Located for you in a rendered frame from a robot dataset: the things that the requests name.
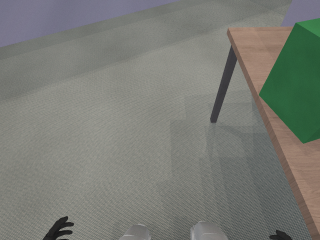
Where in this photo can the carton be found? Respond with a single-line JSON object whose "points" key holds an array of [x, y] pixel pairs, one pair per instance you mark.
{"points": [[292, 88]]}

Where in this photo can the right robot thigh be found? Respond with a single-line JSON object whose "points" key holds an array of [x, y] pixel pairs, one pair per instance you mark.
{"points": [[206, 231]]}

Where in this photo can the robot left hand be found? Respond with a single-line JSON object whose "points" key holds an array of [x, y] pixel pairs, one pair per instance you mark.
{"points": [[54, 232]]}

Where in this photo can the left robot thigh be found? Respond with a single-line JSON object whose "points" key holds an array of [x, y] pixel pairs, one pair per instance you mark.
{"points": [[136, 232]]}

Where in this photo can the robot thigh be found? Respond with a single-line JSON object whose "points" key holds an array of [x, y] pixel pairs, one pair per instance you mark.
{"points": [[206, 231], [136, 232]]}

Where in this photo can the table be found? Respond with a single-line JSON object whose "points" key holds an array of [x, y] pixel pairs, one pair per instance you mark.
{"points": [[257, 49]]}

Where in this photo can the robot right hand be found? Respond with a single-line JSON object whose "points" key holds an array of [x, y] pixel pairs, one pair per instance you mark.
{"points": [[280, 236]]}

